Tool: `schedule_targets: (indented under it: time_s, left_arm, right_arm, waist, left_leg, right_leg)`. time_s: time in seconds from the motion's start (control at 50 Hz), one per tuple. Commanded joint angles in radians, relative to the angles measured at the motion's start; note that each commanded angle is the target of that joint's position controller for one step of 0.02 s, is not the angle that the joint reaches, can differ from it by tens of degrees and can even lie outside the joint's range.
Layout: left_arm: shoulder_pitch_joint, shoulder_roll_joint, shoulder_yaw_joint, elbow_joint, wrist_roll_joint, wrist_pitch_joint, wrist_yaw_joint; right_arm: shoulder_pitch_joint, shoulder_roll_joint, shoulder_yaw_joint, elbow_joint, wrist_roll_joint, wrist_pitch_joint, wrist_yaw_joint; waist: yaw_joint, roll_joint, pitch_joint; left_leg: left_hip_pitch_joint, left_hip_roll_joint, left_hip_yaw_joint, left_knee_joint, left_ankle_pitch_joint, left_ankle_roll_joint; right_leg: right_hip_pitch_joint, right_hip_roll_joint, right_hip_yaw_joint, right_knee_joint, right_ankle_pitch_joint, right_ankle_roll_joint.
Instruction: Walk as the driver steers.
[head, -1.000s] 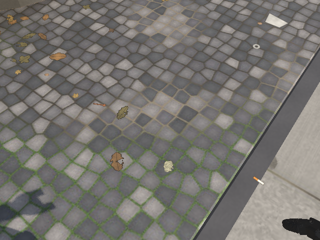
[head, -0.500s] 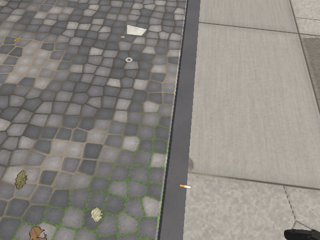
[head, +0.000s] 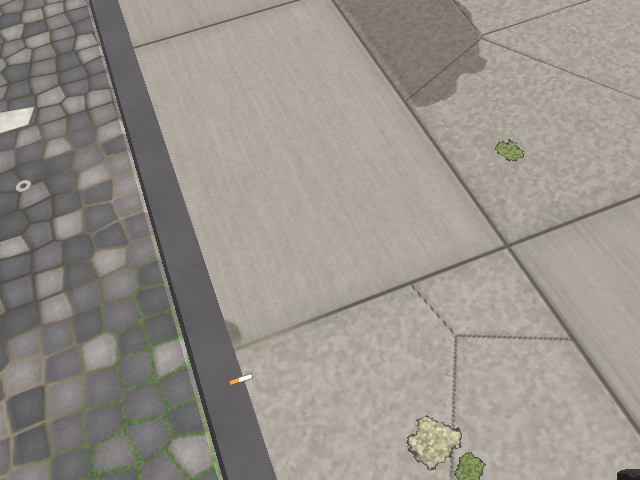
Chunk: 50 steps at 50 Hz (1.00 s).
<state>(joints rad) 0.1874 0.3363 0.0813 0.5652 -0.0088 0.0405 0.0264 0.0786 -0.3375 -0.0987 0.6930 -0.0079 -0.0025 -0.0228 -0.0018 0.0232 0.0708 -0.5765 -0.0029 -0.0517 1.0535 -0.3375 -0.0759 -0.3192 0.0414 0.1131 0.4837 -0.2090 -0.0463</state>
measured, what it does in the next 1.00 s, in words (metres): steps on the spot, turning left: left foot, then right foot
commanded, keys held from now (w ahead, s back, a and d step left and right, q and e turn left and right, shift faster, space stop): q+shift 0.96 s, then shift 0.04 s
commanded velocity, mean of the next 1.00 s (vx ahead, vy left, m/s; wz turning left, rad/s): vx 0.00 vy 0.00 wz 0.61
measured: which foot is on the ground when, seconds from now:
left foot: up 0.00-0.20, down 0.22-0.54, up 0.56-1.00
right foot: down 0.00-0.26, up 0.28-0.52, down 0.54-1.00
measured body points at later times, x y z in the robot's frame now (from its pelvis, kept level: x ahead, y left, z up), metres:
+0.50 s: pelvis +0.02 +0.00 +0.00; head +0.07 +0.02 +0.44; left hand +0.15 +0.31 -0.09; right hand +0.22 -0.26 -0.10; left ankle +0.03 +0.15 -0.74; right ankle +0.05 -0.11 -0.72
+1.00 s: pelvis +0.03 +0.01 -0.01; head +0.06 +0.06 +0.44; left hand -0.07 +0.32 -0.12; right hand +0.36 -0.05 -0.09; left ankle -0.04 +0.12 -0.73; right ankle +0.07 -0.11 -0.74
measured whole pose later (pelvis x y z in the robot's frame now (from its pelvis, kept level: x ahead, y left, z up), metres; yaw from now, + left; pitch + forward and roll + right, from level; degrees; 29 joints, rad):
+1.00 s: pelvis +0.03 +0.01 -0.01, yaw +42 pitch +2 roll -1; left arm 0.16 0.32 0.10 0.70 -0.02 0.00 0.00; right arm 0.10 -0.30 -0.08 0.56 0.03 0.10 0.03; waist 0.03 0.00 0.09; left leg -0.40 0.08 0.07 0.68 -0.31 -0.04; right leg -0.17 -0.11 -0.29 0.48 -0.32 0.02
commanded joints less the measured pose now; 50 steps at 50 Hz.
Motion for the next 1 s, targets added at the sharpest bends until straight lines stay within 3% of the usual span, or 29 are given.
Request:
schedule_targets:
  time_s: [0.02, 0.06, 0.1, 0.14, 0.2, 0.22, 0.24, 0.26, 0.28, 0.3, 0.32, 0.36, 0.38, 0.44, 0.48, 0.52, 0.54, 0.56, 0.58, 0.6, 0.62, 0.64, 0.66, 0.74, 0.8, 0.88, 0.96, 0.98, 1.0]
  left_arm:
    - [-0.036, 0.128, 0.028, -0.063, 0.007, -0.015, 0.015]
    - [-0.044, 0.097, 0.01, -0.046, 0.021, -0.017, 0.01]
    - [-0.055, 0.039, -0.017, -0.018, 0.038, -0.024, -0.003]
    - [-0.06, 0.056, -0.018, 0.008, 0.045, -0.033, -0.016]
    - [-0.055, 0.124, 0.005, 0.033, 0.02, -0.029, -0.007]
    - [-0.028, 0.126, 0.01, 0.043, 0.013, -0.03, -0.001]
    - [0.004, 0.113, 0.013, 0.036, 0.026, -0.036, 0.007]
    - [-0.02, 0.086, 0.01, 0.019, 0.04, -0.038, 0.013]
    - [-0.102, 0.068, 0.009, -0.002, 0.039, -0.04, 0.019]
    - [-0.161, 0.05, 0.007, -0.028, 0.027, -0.039, 0.021]
    - [-0.159, 0.042, 0.01, -0.028, 0.016, -0.036, 0.018]
    - [-0.131, 0.027, 0.01, -0.016, 0.008, -0.036, 0.009]
    - [-0.142, 0.017, 0.008, -0.013, 0.009, -0.04, 0.006]
    - [-0.129, -0.02, 0.001, 0.004, -0.004, -0.057, -0.016]
    - [-0.08, 0.001, 0.009, 0.026, -0.011, -0.063, -0.028]
    - [0.007, 0.027, 0.027, 0.06, -0.009, -0.065, -0.03]
    - [0.04, 0.071, 0.044, 0.073, -0.005, -0.062, -0.022]
    - [0.022, 0.161, 0.06, 0.054, 0.018, -0.051, -0.011]
    - [-0.034, 0.166, 0.056, 0.034, 0.071, -0.056, -0.019]
    - [-0.099, 0.115, 0.042, 0.009, 0.069, -0.066, -0.014]
    - [-0.149, 0.066, 0.028, 0.003, 0.052, -0.07, -0.006]
    - [-0.169, 0.051, 0.023, -0.003, 0.036, -0.07, 0.006]
    - [-0.166, 0.048, 0.019, 0.001, 0.026, -0.069, 0.015]
    - [-0.039, 0.069, 0.022, 0.032, 0.037, -0.054, 0.032]
    - [-0.011, 0.109, 0.037, 0.044, 0.034, -0.043, 0.024]
    - [-0.038, 0.143, 0.054, 0.051, 0.02, -0.041, 0.002]
    - [-0.049, 0.157, 0.068, 0.069, -0.012, -0.051, -0.026]
    - [-0.049, 0.156, 0.068, 0.075, -0.024, -0.052, -0.028]
    - [-0.057, 0.144, 0.065, 0.085, -0.038, -0.051, -0.029]
  right_arm:
    - [0.024, -0.046, 0.0, -0.038, 0.009, -0.002, 0.005]
    - [0.03, -0.034, 0.01, -0.034, 0.013, 0.005, 0.013]
    - [0.037, -0.018, 0.022, -0.03, 0.015, 0.007, 0.022]
    - [0.031, -0.041, 0.019, -0.041, 0.023, 0.007, 0.027]
    - [0.042, -0.09, 0.008, -0.066, 0.027, 0.0, 0.03]
    - [0.045, -0.111, 0.004, -0.076, 0.022, -0.003, 0.029]
    - [0.049, -0.168, -0.01, -0.086, 0.018, -0.006, 0.026]
    - [0.078, -0.187, -0.021, -0.076, 0.031, -0.007, 0.025]
    - [0.129, -0.189, -0.026, -0.075, 0.025, -0.007, 0.024]
    - [0.203, -0.171, -0.023, -0.06, 0.008, -0.013, 0.019]
    - [0.213, -0.166, -0.023, -0.059, 0.002, -0.022, 0.013]
    - [0.124, -0.158, -0.03, -0.082, 0.029, -0.017, -0.004]
    - [0.093, -0.142, -0.03, -0.092, 0.042, -0.003, -0.013]
    - [0.083, -0.148, -0.044, -0.112, 0.04, 0.045, -0.029]
    - [0.074, -0.155, -0.052, -0.127, 0.043, 0.056, -0.026]
    - [0.034, -0.147, -0.049, -0.143, 0.059, 0.058, -0.023]
    - [0.059, -0.113, -0.039, -0.143, 0.057, 0.057, -0.023]
    - [0.129, -0.034, -0.019, -0.141, 0.04, 0.056, -0.016]
    - [0.144, -0.101, -0.039, -0.155, 0.032, 0.041, -0.014]
    - [0.148, -0.17, -0.058, -0.138, 0.03, 0.037, -0.011]
    - [0.157, -0.187, -0.066, -0.113, 0.032, 0.042, -0.009]
    - [0.172, -0.165, -0.064, -0.094, 0.029, 0.051, -0.011]
    - [0.173, -0.139, -0.057, -0.095, 0.029, 0.056, -0.008]
    - [0.056, -0.081, -0.024, -0.163, 0.042, 0.052, 0.01]
    - [0.026, -0.062, -0.012, -0.191, 0.037, 0.052, 0.026]
    - [0.013, -0.05, -0.006, -0.202, 0.033, 0.063, 0.043]
    - [0.011, -0.062, -0.018, -0.207, 0.041, 0.091, 0.057]
    - [0.023, -0.064, -0.022, -0.206, 0.038, 0.097, 0.06]
    - [0.08, -0.073, -0.033, -0.19, 0.032, 0.097, 0.057]
  waist:
    - [0.005, -0.149, -0.222]
    - [0.017, -0.17, -0.215]
    - [0.022, -0.176, -0.195]
    - [0.03, -0.184, -0.141]
    - [0.011, -0.155, -0.075]
    - [0.016, -0.112, -0.074]
    - [0.053, 0.007, -0.088]
    - [0.052, 0.135, -0.107]
    - [-0.003, 0.212, -0.098]
    - [-0.053, 0.254, -0.119]
    - [-0.054, 0.21, -0.14]
    - [-0.003, 0.113, -0.15]
    - [-0.001, 0.102, -0.157]
    - [-0.008, 0.139, -0.199]
    - [-0.004, 0.166, -0.211]
    - [0.042, 0.162, -0.207]
    - [0.037, 0.115, -0.209]
    - [-0.013, -0.163, -0.205]
    - [-0.031, -0.259, -0.14]
    - [-0.051, -0.192, -0.099]
    - [-0.06, -0.136, -0.07]
    - [-0.057, -0.119, -0.067]
    - [-0.047, -0.129, -0.06]
    - [0.04, -0.139, -0.075]
    - [0.058, -0.138, -0.101]
    - [0.049, -0.147, -0.112]
    - [0.029, -0.171, -0.13]
    - [0.015, -0.169, -0.138]
    - [-0.029, -0.142, -0.156]
  left_leg:
    - [0.013, 0.015, 0.004, -0.096, 0.052, -0.021]
    - [0.093, 0.042, 0.016, -0.163, 0.052, -0.019]
    - [0.203, 0.068, 0.022, -0.256, 0.059, -0.004]
    - [0.257, 0.058, 0.044, -0.318, 0.041, 0.017]
    - [0.254, 0.022, 0.076, -0.49, 0.129, 0.064]
    - [0.259, 0.039, 0.034, -0.536, 0.281, 0.087]
    - [0.285, 0.099, -0.071, -0.523, 0.547, 0.127]
    - [0.295, 0.171, -0.225, -0.585, 0.562, 0.22]
    - [0.347, 0.255, -0.41, -0.668, 0.554, 0.324]
    - [0.449, 0.318, -0.533, -0.725, 0.556, 0.392]
    - [0.496, 0.317, -0.534, -0.722, 0.547, 0.394]
    - [0.502, 0.243, -0.422, -0.68, 0.518, 0.308]
    - [0.499, 0.202, -0.386, -0.677, 0.484, 0.27]
    - [0.457, 0.147, -0.382, -0.666, 0.453, 0.247]
    - [0.413, 0.138, -0.418, -0.668, 0.409, 0.24]
    - [0.327, 0.1, -0.433, -0.643, 0.278, 0.2]
    - [0.211, 0.05, -0.401, -0.582, 0.099, 0.151]
    - [0.015, -0.09, -0.227, -0.323, -0.204, 0.085]
    - [-0.078, -0.076, -0.166, -0.116, -0.278, 0.05]
    - [-0.065, -0.007, -0.139, 0.015, -0.211, 0.032]
    - [-0.062, 0.012, -0.116, 0.065, -0.133, 0.018]
    - [-0.078, 0.017, -0.101, 0.118, -0.067, 0.003]
    - [-0.102, 0.032, -0.081, 0.168, -0.024, -0.013]
    - [-0.168, 0.082, 0.003, 0.088, 0.031, -0.058]
    - [-0.149, 0.109, 0.025, -0.014, 0.01, -0.063]
    - [-0.03, 0.112, 0.083, -0.162, 0.018, -0.031]
    - [0.126, 0.077, 0.146, -0.343, 0.002, 0.032]
    - [0.187, 0.058, 0.15, -0.423, 0.01, 0.057]
    - [0.306, 0.027, 0.155, -0.552, 0.096, 0.092]
  right_leg:
    - [0.209, -0.222, 0.17, -0.07, 0.444, -0.163]
    - [0.165, -0.225, 0.152, -0.073, 0.399, -0.164]
    - [0.099, -0.227, 0.133, -0.089, 0.325, -0.163]
    - [0.056, -0.238, 0.134, -0.099, 0.238, -0.167]
    - [0.088, -0.232, 0.132, -0.047, 0.202, -0.141]
    - [0.107, -0.204, 0.115, -0.008, 0.147, -0.107]
    - [0.084, -0.127, 0.049, 0.081, 0.059, -0.058]
    - [0.031, -0.01, -0.077, 0.196, -0.023, 0.014]
    - [-0.074, 0.067, -0.115, 0.324, -0.157, 0.063]
    - [-0.21, 0.088, -0.061, 0.48, -0.419, 0.074]
    - [-0.261, 0.07, -0.004, 0.621, -0.478, 0.08]
    - [-0.278, 0.024, 0.026, 0.572, -0.366, 0.086]
    - [-0.254, 0.019, 0.012, 0.461, -0.318, 0.094]
    - [-0.115, 0.06, -0.024, 0.252, -0.22, 0.113]
    - [-0.017, 0.072, -0.03, 0.114, -0.162, 0.109]
    - [0.135, 0.062, -0.048, -0.108, -0.007, 0.093]
    - [0.263, -0.032, 0.01, -0.167, 0.035, 0.06]
    - [0.356, -0.293, 0.298, -0.219, -0.003, -0.056]
    - [0.206, -0.447, 0.468, -0.257, 0.034, -0.173]
    - [0.153, -0.431, 0.394, -0.258, 0.037, -0.19]
    - [0.126, -0.353, 0.264, -0.244, 0.015, -0.154]
    - [0.144, -0.293, 0.175, -0.23, 0.024, -0.124]
    - [0.157, -0.275, 0.105, -0.219, 0.103, -0.122]
    - [0.278, -0.286, -0.019, -0.212, 0.266, -0.171]
    - [0.348, -0.332, -0.065, -0.199, 0.353, -0.191]
    - [0.325, -0.356, -0.172, -0.177, 0.425, -0.175]
    - [0.317, -0.378, -0.253, -0.089, 0.492, -0.119]
    - [0.304, -0.376, -0.263, -0.04, 0.504, -0.098]
    - [0.256, -0.351, -0.3, 0.056, 0.51, -0.057]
